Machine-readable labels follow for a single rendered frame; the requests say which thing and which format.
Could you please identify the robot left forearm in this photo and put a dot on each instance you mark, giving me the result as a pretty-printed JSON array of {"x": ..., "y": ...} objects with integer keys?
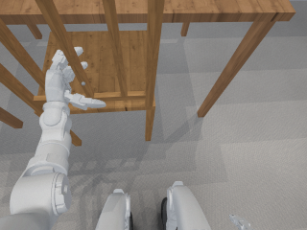
[{"x": 53, "y": 149}]

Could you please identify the robot thigh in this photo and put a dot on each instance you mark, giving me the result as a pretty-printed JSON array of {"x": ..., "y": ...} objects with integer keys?
[
  {"x": 188, "y": 212},
  {"x": 114, "y": 213}
]

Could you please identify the table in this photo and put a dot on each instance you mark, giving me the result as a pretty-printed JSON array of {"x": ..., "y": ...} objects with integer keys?
[{"x": 263, "y": 14}]

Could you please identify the left robot upper arm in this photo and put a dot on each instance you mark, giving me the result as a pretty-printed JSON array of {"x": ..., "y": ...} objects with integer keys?
[{"x": 38, "y": 201}]

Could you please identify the robot left thigh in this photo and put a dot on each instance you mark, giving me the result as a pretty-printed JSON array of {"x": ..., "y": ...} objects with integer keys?
[{"x": 114, "y": 213}]

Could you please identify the robot left hand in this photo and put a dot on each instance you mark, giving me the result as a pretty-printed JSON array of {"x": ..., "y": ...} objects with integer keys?
[{"x": 57, "y": 81}]

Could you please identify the chair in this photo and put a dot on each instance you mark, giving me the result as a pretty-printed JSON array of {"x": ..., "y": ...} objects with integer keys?
[{"x": 121, "y": 65}]

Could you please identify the robot right thigh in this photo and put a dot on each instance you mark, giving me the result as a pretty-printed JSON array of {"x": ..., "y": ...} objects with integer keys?
[{"x": 188, "y": 212}]

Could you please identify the robot right hand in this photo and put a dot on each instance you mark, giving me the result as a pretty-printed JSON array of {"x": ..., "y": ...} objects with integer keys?
[{"x": 241, "y": 223}]

